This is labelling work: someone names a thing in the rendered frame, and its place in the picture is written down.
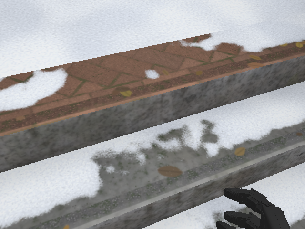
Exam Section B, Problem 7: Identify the robot right hand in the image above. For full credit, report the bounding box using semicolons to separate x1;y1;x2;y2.
216;188;291;229

